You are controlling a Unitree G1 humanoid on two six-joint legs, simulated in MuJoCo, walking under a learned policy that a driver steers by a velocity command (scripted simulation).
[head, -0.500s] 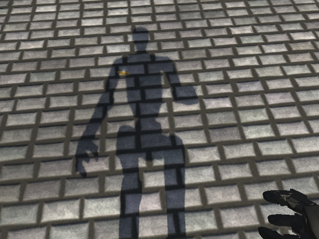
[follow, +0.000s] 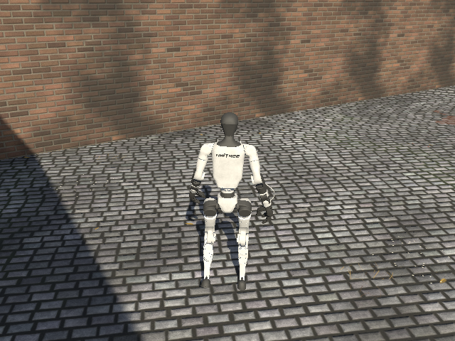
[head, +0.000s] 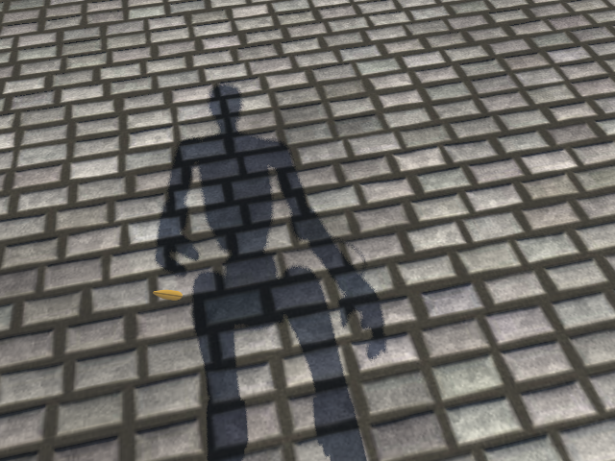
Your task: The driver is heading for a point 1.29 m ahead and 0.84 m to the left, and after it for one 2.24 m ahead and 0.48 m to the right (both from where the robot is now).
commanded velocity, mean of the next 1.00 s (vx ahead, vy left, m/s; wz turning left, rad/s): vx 1.00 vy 0.00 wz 0.93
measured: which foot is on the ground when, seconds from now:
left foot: up 0.00-0.30, down 0.32-0.74, up 0.76-1.00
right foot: down 0.00-0.32, up 0.34-0.72, down 0.74-1.00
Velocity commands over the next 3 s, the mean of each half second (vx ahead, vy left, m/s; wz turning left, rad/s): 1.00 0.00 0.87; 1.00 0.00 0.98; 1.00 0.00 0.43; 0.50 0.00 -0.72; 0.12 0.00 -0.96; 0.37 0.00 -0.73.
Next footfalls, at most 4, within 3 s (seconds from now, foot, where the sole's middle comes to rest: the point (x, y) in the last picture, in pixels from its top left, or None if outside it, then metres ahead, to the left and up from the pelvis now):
0.32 left None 0.47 0.12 -0.77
0.74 right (250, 296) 0.92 0.15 -0.77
1.20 left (83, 279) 1.01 0.59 -0.77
1.64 right None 1.32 0.96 -0.77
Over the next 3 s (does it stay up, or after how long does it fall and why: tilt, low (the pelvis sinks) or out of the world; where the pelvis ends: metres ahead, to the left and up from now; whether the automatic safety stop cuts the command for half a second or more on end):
stays up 1.50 1.09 0.00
